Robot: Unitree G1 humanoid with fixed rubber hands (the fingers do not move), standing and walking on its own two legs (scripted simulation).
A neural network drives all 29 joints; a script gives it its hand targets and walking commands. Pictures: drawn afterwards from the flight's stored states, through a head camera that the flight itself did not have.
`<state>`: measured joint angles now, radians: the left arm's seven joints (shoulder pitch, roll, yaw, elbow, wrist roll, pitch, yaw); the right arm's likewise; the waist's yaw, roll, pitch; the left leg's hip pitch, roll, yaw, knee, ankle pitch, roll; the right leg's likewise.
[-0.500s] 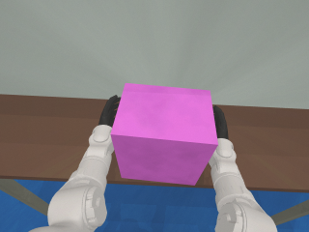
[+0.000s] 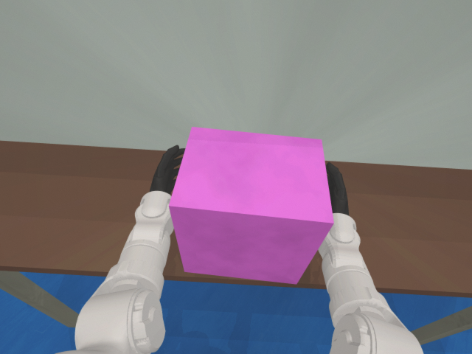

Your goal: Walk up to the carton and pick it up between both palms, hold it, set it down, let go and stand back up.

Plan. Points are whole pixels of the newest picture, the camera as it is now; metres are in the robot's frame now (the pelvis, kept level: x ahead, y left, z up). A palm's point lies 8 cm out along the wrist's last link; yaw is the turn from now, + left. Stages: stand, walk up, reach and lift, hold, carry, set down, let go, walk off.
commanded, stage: reach and lift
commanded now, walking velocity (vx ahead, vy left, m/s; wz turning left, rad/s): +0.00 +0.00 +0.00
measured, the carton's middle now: (247, 210) +0.37 +0.01 +0.03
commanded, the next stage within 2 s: none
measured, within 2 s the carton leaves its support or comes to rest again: leaves its support in 0.38 s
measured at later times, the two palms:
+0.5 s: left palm (165, 178) +0.39 +0.16 +0.08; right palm (341, 200) +0.37 -0.15 +0.07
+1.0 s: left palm (170, 185) +0.38 +0.15 +0.08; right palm (349, 207) +0.36 -0.17 +0.07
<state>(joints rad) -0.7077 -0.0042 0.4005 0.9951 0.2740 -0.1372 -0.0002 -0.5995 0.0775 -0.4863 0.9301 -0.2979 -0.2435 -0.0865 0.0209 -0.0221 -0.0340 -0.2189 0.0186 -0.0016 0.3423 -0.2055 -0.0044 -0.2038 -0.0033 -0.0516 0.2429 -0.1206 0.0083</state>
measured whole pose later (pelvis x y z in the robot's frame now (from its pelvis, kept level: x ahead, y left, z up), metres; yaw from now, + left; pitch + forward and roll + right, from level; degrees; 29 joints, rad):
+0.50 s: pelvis +0.00 +0.00 +0.00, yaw +0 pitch +7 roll -1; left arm -0.73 -0.01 0.38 1.00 0.25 -0.23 0.02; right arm -0.61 0.05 -0.47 0.97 -0.30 -0.37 -0.11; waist 0.02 -0.03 -0.09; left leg -0.27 0.02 -0.01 0.35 -0.20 -0.01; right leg -0.24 0.00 -0.06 0.22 -0.10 0.01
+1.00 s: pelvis -0.02 -0.01 +0.00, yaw +0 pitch +8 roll -1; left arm -0.69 -0.01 0.34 0.92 0.23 -0.16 0.03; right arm -0.61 0.01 -0.36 1.01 -0.19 -0.38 -0.14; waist 0.00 -0.04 -0.11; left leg -0.30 0.03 -0.01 0.33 -0.16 -0.02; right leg -0.27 0.01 -0.06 0.20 -0.07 -0.01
